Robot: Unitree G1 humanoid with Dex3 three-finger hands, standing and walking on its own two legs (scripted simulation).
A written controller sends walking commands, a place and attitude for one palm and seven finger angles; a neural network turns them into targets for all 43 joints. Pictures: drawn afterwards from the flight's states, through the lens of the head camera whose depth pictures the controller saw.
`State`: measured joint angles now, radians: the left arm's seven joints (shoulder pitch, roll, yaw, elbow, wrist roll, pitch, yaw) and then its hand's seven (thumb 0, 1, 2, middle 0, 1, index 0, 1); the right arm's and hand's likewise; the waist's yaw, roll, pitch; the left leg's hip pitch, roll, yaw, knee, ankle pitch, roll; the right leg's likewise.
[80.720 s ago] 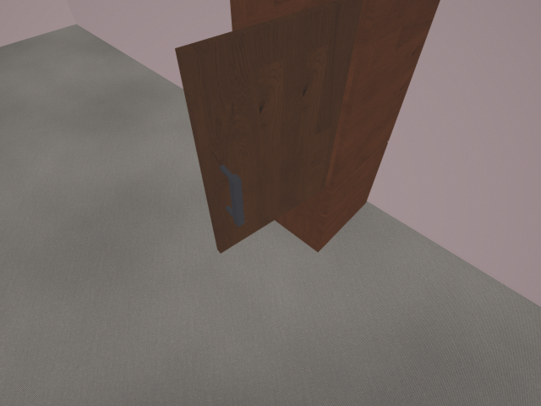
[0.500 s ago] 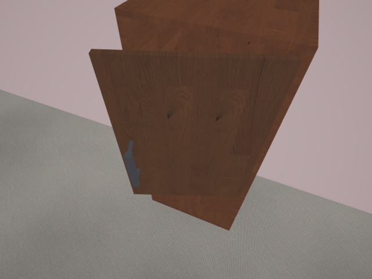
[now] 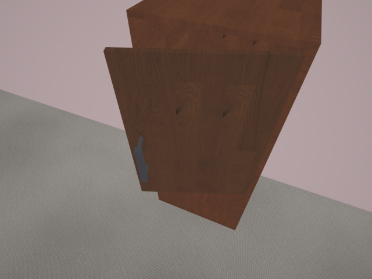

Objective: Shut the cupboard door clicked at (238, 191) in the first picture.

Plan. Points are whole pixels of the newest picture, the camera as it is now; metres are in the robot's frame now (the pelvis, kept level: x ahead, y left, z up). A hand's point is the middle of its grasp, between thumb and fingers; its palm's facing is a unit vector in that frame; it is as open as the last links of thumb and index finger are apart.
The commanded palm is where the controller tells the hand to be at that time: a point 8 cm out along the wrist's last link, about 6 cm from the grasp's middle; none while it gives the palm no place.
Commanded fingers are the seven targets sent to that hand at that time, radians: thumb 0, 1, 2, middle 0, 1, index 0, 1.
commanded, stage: come to a stop and stand still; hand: left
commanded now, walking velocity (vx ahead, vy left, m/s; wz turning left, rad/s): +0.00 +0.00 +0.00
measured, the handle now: (142, 160) +0.47 +0.16 -0.09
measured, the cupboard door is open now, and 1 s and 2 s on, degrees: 21 21 21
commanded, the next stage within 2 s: look again from close up in 0.90 s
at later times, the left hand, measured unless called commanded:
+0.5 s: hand out of the picture -0.03 +0.21 -0.17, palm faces +0.00 -0.98 -0.19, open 7.4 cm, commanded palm none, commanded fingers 0.00 0.90 0.90 -0.20 -0.30 -0.20 -0.30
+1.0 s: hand out of the picture -0.06 +0.20 -0.17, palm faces +0.02 -0.99 -0.16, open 7.4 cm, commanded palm none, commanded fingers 0.00 0.90 0.90 -0.20 -0.30 -0.20 -0.30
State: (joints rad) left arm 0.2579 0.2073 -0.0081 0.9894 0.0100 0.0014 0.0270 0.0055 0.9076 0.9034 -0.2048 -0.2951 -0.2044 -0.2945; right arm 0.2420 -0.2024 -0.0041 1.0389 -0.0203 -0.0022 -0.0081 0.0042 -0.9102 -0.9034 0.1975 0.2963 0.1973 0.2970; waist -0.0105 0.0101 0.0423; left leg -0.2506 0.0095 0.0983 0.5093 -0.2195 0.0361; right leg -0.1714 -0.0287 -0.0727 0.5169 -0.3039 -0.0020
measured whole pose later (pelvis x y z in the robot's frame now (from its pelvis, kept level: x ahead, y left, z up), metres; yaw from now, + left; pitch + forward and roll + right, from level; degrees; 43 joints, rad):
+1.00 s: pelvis -0.02 +0.05 +0.01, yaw -1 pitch -2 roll +0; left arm 0.37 0.13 -0.01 1.11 0.03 0.01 0.04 0.00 0.91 0.90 -0.20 -0.29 -0.20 -0.29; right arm 0.27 -0.13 -0.03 1.14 0.00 0.00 -0.01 0.01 -0.92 -0.90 0.20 0.30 0.20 0.30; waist 0.00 -0.01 0.04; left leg -0.23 -0.06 0.14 0.36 -0.12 0.10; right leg -0.18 -0.09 -0.04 0.42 -0.21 0.06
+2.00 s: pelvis -0.03 +0.00 -0.10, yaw +1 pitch +13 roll +0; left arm 0.46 0.17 0.10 0.14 -0.26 -0.61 -0.31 0.01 0.92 0.90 -0.38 -0.49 -0.38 -0.49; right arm 0.15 -0.28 -0.10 0.54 0.01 -0.29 0.02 0.01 -0.91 -0.90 0.20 0.30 0.20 0.30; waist -0.01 -0.05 -0.17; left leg -0.95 0.01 0.05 1.18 -0.46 0.04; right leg -0.86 -0.01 -0.05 1.21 -0.56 -0.02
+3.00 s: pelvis -0.02 +0.01 -0.12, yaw +1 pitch +18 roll -4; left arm 0.43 0.24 0.12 -0.04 -0.27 -0.45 -0.25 0.02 0.90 0.90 -1.26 -1.45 -1.26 -1.45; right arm 0.19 -0.21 0.02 0.48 0.01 -0.16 -0.03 0.01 -0.90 -0.90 0.20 0.30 0.20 0.30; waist 0.02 0.03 -0.18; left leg -1.13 0.02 0.00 1.31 -0.51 0.05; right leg -0.99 0.01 -0.11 1.27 -0.60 -0.01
